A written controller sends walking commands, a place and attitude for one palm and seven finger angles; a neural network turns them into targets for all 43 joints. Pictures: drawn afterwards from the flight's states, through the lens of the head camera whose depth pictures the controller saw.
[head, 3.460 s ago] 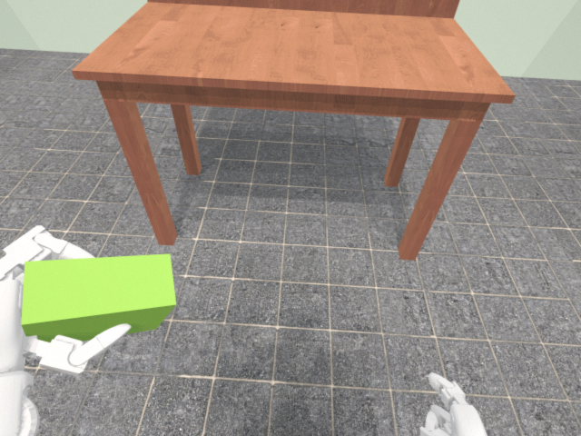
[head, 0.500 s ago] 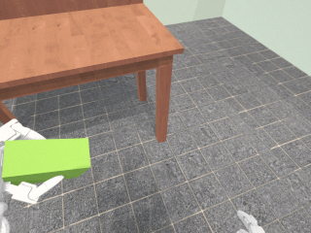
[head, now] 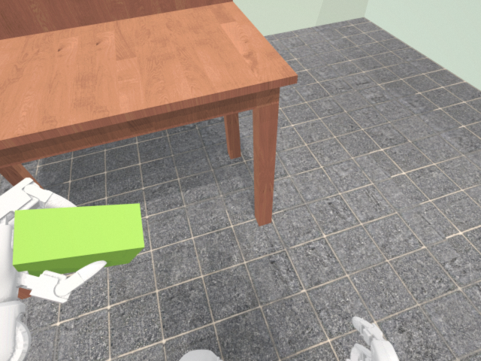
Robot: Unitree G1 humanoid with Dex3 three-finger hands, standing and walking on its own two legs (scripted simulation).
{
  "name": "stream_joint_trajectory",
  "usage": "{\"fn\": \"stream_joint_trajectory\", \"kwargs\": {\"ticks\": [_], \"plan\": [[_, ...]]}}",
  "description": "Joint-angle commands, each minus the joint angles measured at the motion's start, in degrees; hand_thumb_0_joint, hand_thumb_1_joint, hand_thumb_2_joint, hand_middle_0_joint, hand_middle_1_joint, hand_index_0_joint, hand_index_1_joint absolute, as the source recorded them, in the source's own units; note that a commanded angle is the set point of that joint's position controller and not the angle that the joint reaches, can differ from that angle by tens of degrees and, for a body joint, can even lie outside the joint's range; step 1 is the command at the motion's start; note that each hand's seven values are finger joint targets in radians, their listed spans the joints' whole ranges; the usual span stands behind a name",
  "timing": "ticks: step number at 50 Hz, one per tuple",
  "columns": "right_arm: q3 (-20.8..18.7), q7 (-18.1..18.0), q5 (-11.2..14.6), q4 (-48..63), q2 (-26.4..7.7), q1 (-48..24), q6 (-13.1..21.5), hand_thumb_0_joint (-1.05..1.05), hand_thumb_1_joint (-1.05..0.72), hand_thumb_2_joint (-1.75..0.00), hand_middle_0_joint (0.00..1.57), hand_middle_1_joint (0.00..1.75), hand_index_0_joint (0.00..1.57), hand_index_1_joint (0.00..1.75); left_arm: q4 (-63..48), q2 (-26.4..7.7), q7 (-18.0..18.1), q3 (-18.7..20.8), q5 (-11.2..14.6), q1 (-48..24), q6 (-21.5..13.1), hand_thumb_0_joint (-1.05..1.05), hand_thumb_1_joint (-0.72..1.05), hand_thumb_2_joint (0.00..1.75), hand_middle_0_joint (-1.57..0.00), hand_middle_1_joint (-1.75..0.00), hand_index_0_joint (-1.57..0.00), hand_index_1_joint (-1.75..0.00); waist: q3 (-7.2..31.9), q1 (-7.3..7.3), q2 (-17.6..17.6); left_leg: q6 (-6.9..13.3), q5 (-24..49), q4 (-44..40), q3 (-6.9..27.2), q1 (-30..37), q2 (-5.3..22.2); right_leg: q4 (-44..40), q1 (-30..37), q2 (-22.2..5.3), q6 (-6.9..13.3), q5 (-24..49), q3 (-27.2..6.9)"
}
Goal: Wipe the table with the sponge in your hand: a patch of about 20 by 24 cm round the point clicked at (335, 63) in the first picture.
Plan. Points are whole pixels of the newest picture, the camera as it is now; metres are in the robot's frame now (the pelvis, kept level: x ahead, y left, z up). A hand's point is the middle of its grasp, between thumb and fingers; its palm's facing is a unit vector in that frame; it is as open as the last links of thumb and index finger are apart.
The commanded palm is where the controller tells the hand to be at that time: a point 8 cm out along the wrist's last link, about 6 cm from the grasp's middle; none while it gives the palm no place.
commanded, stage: take the last steps up to it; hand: left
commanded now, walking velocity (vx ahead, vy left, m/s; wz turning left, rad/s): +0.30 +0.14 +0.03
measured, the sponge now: (100, 239) +0.23 +0.20 +0.15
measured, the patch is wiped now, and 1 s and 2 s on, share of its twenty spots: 0.00 0.00 0.00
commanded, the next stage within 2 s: come to a stop and stand still in 1.18 s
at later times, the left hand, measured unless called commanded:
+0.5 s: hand (71, 157) +0.34 +0.26 +0.19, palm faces +0.34 -0.83 -0.45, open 9.7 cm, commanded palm +0.29 +0.31 +0.19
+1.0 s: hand (96, 111) +0.46 +0.28 +0.18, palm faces +0.38 -0.81 -0.44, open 9.7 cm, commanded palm +0.41 +0.32 +0.19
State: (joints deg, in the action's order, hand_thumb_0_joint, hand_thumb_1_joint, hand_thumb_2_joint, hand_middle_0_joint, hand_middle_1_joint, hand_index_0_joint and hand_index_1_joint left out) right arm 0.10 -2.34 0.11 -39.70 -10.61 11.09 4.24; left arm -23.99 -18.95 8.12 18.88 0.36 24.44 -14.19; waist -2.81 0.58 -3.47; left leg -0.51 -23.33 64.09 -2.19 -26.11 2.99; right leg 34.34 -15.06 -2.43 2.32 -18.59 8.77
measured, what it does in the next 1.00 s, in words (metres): walks ahead: left foot, then right foot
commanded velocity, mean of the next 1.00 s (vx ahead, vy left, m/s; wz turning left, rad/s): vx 0.27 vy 0.10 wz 0.01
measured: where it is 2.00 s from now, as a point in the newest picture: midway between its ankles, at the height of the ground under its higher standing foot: (244, 347)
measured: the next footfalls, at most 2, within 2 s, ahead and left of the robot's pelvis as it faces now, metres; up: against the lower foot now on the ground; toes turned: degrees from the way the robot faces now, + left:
left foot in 0.24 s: +0.16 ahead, +0.16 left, +0.00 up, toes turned +9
right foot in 0.60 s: +0.21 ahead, -0.07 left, +0.00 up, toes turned -11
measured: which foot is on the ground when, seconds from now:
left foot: up 0.00-0.22, down 0.24-0.60, up 0.62-0.96, down 0.98-1.00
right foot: down 0.00-0.26, up 0.28-0.58, down 0.60-0.98, up 1.00-1.00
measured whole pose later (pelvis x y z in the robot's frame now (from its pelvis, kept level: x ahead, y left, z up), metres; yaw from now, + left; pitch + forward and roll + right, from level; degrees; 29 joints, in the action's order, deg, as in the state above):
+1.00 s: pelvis +0.24 +0.05 +0.00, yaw -2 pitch -1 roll +2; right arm -3.9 -3.7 0.3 -32.5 -14.1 11.6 3.9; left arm -32.9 -23.0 10.2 22.1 0.7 28.5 -15.0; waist -4.3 0.2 3.0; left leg 0.9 -10.7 30.1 -10.0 -18.6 3.0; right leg 38.8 -11.6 -5.8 -0.4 -25.1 6.9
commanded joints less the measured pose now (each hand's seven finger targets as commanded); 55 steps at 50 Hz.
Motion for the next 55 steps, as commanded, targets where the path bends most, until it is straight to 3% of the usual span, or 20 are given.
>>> {"fn": "stream_joint_trajectory", "kwargs": {"ticks": [1, 10, 11, 12, 13, 14, 20, 27, 29, 30, 31, 32, 35, 38, 43, 47, 48, 49, 51, 55], "plan": [[-2.50, -0.55, -0.09, 10.45, -6.16, -5.37, 1.83, 0.00, -0.90, -0.90, 0.20, 0.30, 0.20, 0.30, -13.28, -12.40, 0.94, 9.06, 0.49, -1.84, -4.71, 0.00, 0.10, 1.30, -1.20, -1.60, -1.20, -1.60, 3.86, -0.83, 9.72, -0.93, 4.78, -1.47, 2.09, -11.78, 3.84, -16.88, 9.90, -17.01, 6.66, 23.62, -16.03], [-3.83, -1.63, -0.29, 13.88, -5.89, -2.66, 2.93, 0.00, -0.90, -0.90, 0.20, 0.30, 0.20, 0.30, -18.73, -11.89, 3.30, 9.11, 0.51, -2.10, -3.44, 0.00, 0.10, 1.30, -1.20, -1.60, -1.20, -1.60, 8.78, -0.38, 9.02, 0.67, 13.03, -37.93, -9.77, 14.61, -1.23, -7.05, 7.28, -11.17, 2.75, 15.17, -9.01], [-4.57, -1.95, 0.05, 14.00, -6.95, -1.74, 3.06, 0.00, -0.90, -0.90, 0.20, 0.30, 0.20, 0.30, -19.64, -11.98, 3.25, 8.96, 0.56, -3.15, -3.76, 0.00, 0.10, 1.30, -1.20, -1.60, -1.20, -1.60, 10.13, -1.35, 3.04, 1.69, 14.01, -40.29, -7.69, 21.23, 0.12, 1.32, 3.85, -9.32, 1.21, 16.99, -7.53], [-5.27, -1.98, 0.42, 14.43, -8.80, -1.53, 3.04, 0.00, -0.90, -0.90, 0.20, 0.30, 0.20, 0.30, -19.86, -10.83, 3.09, 7.98, 0.80, -2.78, -3.76, 0.00, 0.10, 1.30, -1.20, -1.60, -1.20, -1.60, 11.86, -1.84, -9.68, 5.59, 18.90, -42.13, 5.73, 29.27, 9.65, 14.92, -6.04, -3.59, -1.79, 5.16, -3.19], [-5.11, -1.42, 0.63, 14.95, -8.66, -1.25, 3.27, 0.00, -0.90, -0.90, 0.20, 0.30, 0.20, 0.30, -21.27, -11.35, 3.13, 8.25, 0.88, -4.37, -4.41, 0.00, 0.10, 1.30, -1.20, -1.60, -1.20, -1.60, 12.30, -1.42, -14.94, 11.51, 30.97, -43.99, 20.71, 32.97, 19.04, 27.94, -15.97, 1.06, -3.17, -17.91, -2.68], [-4.22, -1.34, 0.07, 13.67, -7.62, -1.93, 3.84, 0.00, -0.90, -0.90, 0.20, 0.30, 0.20, 0.30, -17.89, -14.06, 2.82, 9.64, 0.60, -3.02, -4.52, 0.00, 0.10, 1.30, -1.20, -1.60, -1.20, -1.60, 12.16, -1.52, -14.41, 14.96, 24.70, -46.17, 25.47, 28.88, 22.00, 35.91, -19.28, -0.41, -2.67, -18.97, -6.63], [-3.92, -0.45, 0.63, 12.02, -6.98, -2.31, 5.70, 0.00, -0.90, -0.90, 0.20, 0.30, 0.20, 0.30, -23.12, -10.75, 1.60, 8.27, 1.38, 2.56, -3.51, 0.00, 0.10, 1.30, -1.20, -1.60, -1.20, -1.60, 8.76, -0.74, -9.80, 11.47, 21.48, -46.62, 6.15, 18.80, 13.93, 25.40, -17.30, -3.26, -3.98, -4.75, -3.69], [-2.80, -1.95, 0.28, 11.51, -6.74, -2.57, 5.14, 0.00, -0.90, -0.90, 0.20, 0.30, 0.20, 0.30, -14.60, -10.79, 1.63, 8.39, 1.07, -0.92, -1.68, 0.00, 0.10, 1.30, -1.20, -1.60, -1.20, -1.60, 7.45, -0.68, -5.76, 7.29, 8.80, -42.11, 0.18, 11.81, 12.05, -0.42, 1.07, 1.11, -4.32, 0.29, 2.82], [-2.73, -2.19, 0.25, 11.14, -6.28, -3.02, 4.55, 0.00, -0.90, -0.90, 0.20, 0.30, 0.20, 0.30, -12.39, -11.79, 1.78, 8.56, 0.36, -2.85, -1.41, 0.00, 0.10, 1.30, -1.20, -1.60, -1.20, -1.60, 8.09, -0.11, 2.67, 5.00, 5.48, -27.86, -2.69, 4.90, 8.37, -10.02, 10.04, -3.63, -1.45, 1.10, -5.36], [-2.50, -1.98, 0.33, 11.63, -4.87, -3.04, 4.00, 0.00, -0.90, -0.90, 0.20, 0.30, 0.20, 0.30, -11.83, -13.78, 1.93, 9.47, 0.06, -3.45, -1.29, 0.00, 0.10, 1.30, -1.20, -1.60, -1.20, -1.60, 8.97, -0.15, 17.34, 2.33, -0.60, -11.85, -7.08, -5.90, 1.44, -15.14, 16.00, -15.81, 4.41, 4.85, -26.73], [-2.54, -1.54, 0.09, 12.21, -5.88, -4.64, 4.48, 0.00, -0.90, -0.90, 0.20, 0.30, 0.20, 0.30, -11.74, -14.50, 1.94, 10.56, 0.94, -5.79, -1.13, 0.00, 0.10, 1.30, -1.20, -1.60, -1.20, -1.60, 8.01, 0.81, 22.39, 0.57, -7.99, 0.65, -2.55, -13.07, -1.31, -19.18, 16.50, -23.46, 8.74, 6.87, -39.37], [-3.47, -0.81, 0.13, 10.94, -6.85, -4.36, 4.23, 0.00, -0.90, -0.90, 0.20, 0.30, 0.20, 0.30, -13.60, -14.00, 1.59, 9.14, 1.41, -8.22, -1.57, 0.00, 0.10, 1.30, -1.20, -1.60, -1.20, -1.60, 7.90, -0.06, 20.11, -0.13, -5.89, 8.08, 2.77, -13.82, -0.40, -20.34, 14.84, -24.26, 9.45, 3.73, -41.02], [-1.86, -0.64, -0.20, 9.63, -5.54, -5.32, 2.81, 0.00, -0.90, -0.90, 0.20, 0.30, 0.20, 0.30, -13.64, -12.77, 1.06, 9.06, 0.42, -3.32, -3.34, 0.00, 0.10, 1.30, -1.20, -1.60, -1.20, -1.60, 4.82, -0.43, 8.35, -1.21, 2.25, 8.80, 2.92, -14.24, 2.49, -16.40, 11.55, -18.57, 6.89, 21.06, -20.06], [-2.44, -0.78, -0.32, 11.17, -5.71, -5.24, 1.89, 0.00, -0.90, -0.90, 0.20, 0.30, 0.20, 0.30, -16.30, -13.27, 1.55, 9.90, 0.30, -1.21, -4.34, 0.00, 0.10, 1.30, -1.20, -1.60, -1.20, -1.60, 6.65, -0.88, 9.26, -1.12, 5.22, -6.23, -0.29, -7.87, 3.25, -14.51, 10.30, -16.25, 5.35, 32.75, -10.29], [-2.94, -0.63, -0.37, 14.71, -4.55, -3.65, 1.88, 0.00, -0.90, -0.90, 0.20, 0.30, 0.20, 0.30, -18.74, -12.74, 3.11, 11.31, 1.01, 4.75, -3.52, 0.00, 0.10, 1.30, -1.20, -1.60, -1.20, -1.60, 10.34, 1.17, 11.78, -0.15, 7.09, -26.92, -7.68, 0.84, -0.09, -11.32, 15.46, -15.07, 5.49, 34.23, -9.29], [-4.22, -1.64, 0.01, 14.82, -6.08, -1.34, 1.78, 0.00, -0.90, -0.90, 0.20, 0.30, 0.20, 0.30, -18.22, -12.02, 3.49, 9.57, 1.01, -0.01, -2.98, 0.00, 0.10, 1.30, -1.20, -1.60, -1.20, -1.60, 10.05, -1.13, 7.40, 0.65, 15.37, -39.76, -8.71, 17.64, -0.91, -1.95, 7.08, -11.44, 1.85, 23.95, -6.99], [-4.65, -1.80, 0.34, 15.04, -7.08, -1.05, 1.94, 0.00, -0.90, -0.90, 0.20, 0.30, 0.20, 0.30, -19.80, -11.84, 3.41, 8.72, 1.08, -2.45, -3.52, 0.00, 0.10, 1.30, -1.20, -1.60, -1.20, -1.60, 11.84, -1.88, 0.17, 2.68, 18.10, -41.33, -3.64, 24.88, 2.91, 8.07, 1.73, -8.18, -0.04, 18.40, -4.66], [-5.09, -1.52, 0.64, 15.21, -8.58, -1.59, 2.08, 0.00, -0.90, -0.90, 0.20, 0.30, 0.20, 0.30, -19.69, -11.81, 3.29, 8.80, 1.36, -3.58, -3.79, 0.00, 0.10, 1.30, -1.20, -1.60, -1.20, -1.60, 12.65, -1.29, -11.98, 8.65, 30.67, -41.40, 12.91, 32.16, 14.90, 19.96, -11.25, -1.31, -2.81, -7.33, -1.75], [-3.99, -1.26, 0.19, 14.43, -7.50, -2.54, 2.85, 0.00, -0.90, -0.90, 0.20, 0.30, 0.20, 0.30, -16.56, -14.64, 2.64, 9.85, 1.05, -4.77, -3.92, 0.00, 0.10, 1.30, -1.20, -1.60, -1.20, -1.60, 10.32, -1.38, -12.51, 15.59, 22.95, -46.38, 24.85, 25.23, 21.97, 35.23, -18.49, -1.34, -2.74, -17.88, -7.96], [-3.95, -0.35, 0.80, 12.93, -7.11, -2.59, 4.00, 0.00, -0.90, -0.90, 0.20, 0.30, 0.20, 0.30, -22.25, -11.16, 1.54, 7.60, 1.24, -0.23, -3.00, 0.00, 0.10, 1.30, -1.20, -1.60, -1.20, -1.60, 7.77, -0.61, -8.41, 12.13, 21.23, -46.30, 9.42, 17.99, 14.94, 29.49, -17.13, -3.19, -3.83, -7.00, -5.89]]}}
